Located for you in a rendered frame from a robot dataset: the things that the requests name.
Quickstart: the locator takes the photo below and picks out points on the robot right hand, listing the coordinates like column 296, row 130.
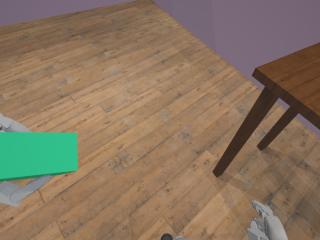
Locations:
column 270, row 229

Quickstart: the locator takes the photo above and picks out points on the robot left hand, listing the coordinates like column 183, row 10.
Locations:
column 10, row 193

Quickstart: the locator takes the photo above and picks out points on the table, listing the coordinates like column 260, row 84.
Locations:
column 294, row 78

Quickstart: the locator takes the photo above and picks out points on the sponge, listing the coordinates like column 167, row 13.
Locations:
column 26, row 155

